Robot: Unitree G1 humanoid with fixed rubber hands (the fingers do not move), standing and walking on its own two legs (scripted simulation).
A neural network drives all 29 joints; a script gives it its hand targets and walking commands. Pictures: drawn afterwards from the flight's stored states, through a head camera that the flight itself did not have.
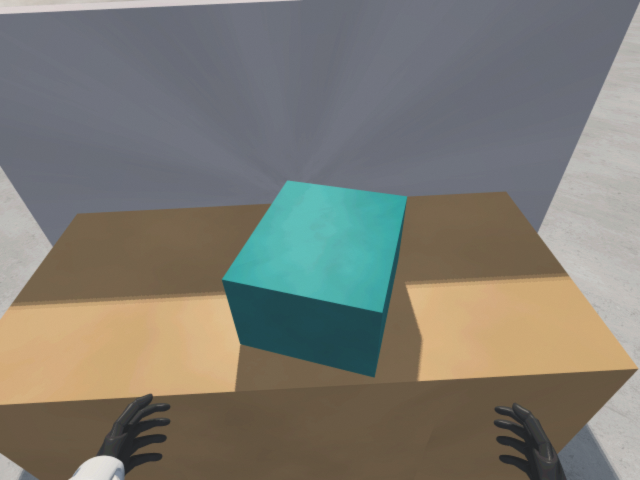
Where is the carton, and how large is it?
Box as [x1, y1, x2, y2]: [222, 180, 406, 377]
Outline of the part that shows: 287,180 222,278 239,341 242,344 374,377 397,263 406,196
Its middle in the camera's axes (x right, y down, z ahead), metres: +0.01 +0.05 +0.71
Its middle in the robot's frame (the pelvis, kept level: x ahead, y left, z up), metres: +0.50 +0.03 -0.02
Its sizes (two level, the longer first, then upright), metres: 0.288 0.243 0.168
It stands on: a pedestal, 0.66 m high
